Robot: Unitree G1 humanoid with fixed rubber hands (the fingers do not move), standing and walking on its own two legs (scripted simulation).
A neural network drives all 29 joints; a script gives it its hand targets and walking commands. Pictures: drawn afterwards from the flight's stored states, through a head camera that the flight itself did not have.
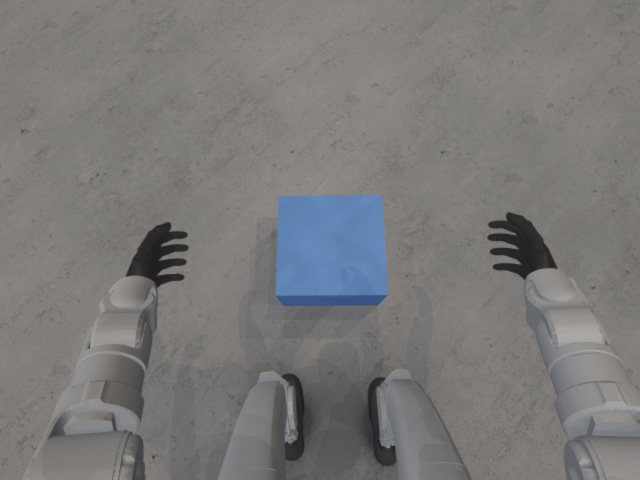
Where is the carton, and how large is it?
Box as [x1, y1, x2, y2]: [276, 195, 387, 305]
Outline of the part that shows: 279,196 276,296 283,305 378,304 387,295 381,195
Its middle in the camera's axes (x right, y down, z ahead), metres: +0.03 +0.04 +1.04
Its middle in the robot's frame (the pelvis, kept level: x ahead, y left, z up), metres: +0.53 -0.01 -0.61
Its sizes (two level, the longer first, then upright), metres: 0.269 0.260 0.185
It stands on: the floor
